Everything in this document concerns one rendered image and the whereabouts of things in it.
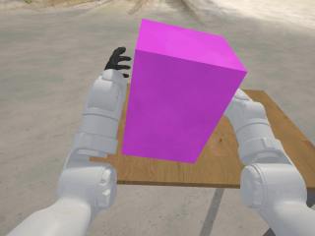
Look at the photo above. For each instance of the robot left hand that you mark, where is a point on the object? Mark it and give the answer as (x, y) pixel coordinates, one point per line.
(115, 58)

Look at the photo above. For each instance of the carton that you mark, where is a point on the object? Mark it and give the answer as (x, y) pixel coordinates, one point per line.
(182, 82)

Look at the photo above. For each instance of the robot left forearm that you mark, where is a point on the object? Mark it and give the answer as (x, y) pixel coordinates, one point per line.
(100, 120)

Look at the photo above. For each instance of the robot left upper arm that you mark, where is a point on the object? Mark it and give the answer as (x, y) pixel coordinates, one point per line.
(85, 188)

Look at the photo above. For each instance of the robot right upper arm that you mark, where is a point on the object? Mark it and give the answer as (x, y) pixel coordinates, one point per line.
(278, 193)

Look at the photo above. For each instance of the table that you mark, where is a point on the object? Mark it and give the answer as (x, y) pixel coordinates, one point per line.
(218, 165)

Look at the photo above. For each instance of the robot right forearm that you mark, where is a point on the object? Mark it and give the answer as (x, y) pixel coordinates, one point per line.
(257, 143)

